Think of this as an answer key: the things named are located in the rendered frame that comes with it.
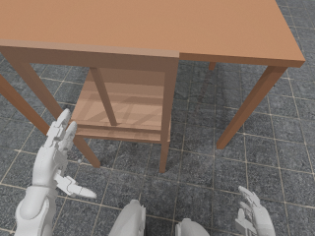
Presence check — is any robot right thigh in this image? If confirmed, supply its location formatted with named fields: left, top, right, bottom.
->
left=175, top=220, right=210, bottom=236

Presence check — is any left robot hand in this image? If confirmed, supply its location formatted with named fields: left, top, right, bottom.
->
left=31, top=108, right=97, bottom=199

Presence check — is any table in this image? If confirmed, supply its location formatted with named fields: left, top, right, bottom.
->
left=0, top=0, right=306, bottom=149

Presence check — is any left robot forearm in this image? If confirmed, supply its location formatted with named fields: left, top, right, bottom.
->
left=14, top=185, right=58, bottom=236

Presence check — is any right robot hand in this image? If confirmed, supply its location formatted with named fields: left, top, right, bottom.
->
left=234, top=186, right=276, bottom=236

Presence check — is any chair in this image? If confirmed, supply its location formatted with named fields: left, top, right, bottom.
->
left=0, top=38, right=180, bottom=173

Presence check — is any right robot shin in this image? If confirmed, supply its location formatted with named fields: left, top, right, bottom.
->
left=181, top=218, right=192, bottom=222

